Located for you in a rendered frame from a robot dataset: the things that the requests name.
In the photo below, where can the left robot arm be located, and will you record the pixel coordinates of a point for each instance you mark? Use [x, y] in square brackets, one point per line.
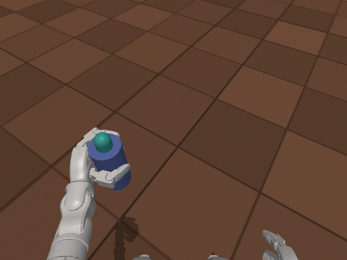
[73, 235]

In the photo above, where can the right robot hand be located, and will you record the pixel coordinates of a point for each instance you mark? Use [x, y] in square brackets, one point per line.
[284, 252]

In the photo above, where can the bottle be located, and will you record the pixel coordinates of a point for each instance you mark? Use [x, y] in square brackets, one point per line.
[107, 153]

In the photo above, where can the left robot hand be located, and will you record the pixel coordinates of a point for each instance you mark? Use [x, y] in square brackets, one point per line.
[82, 167]

